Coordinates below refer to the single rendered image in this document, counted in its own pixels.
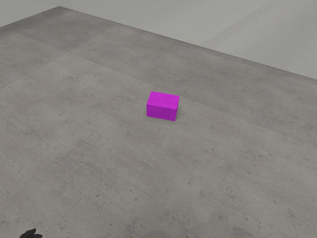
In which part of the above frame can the left robot hand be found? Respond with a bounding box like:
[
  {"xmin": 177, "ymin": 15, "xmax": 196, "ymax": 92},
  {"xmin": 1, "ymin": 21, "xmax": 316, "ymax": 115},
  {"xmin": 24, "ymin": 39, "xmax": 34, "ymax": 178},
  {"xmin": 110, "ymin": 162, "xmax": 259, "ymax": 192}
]
[{"xmin": 20, "ymin": 228, "xmax": 43, "ymax": 238}]

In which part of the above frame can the carton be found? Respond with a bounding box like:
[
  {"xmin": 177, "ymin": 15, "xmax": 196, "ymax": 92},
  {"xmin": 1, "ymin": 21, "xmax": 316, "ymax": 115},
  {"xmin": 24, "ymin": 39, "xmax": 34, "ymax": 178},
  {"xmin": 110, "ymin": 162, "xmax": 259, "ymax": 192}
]
[{"xmin": 147, "ymin": 91, "xmax": 179, "ymax": 121}]

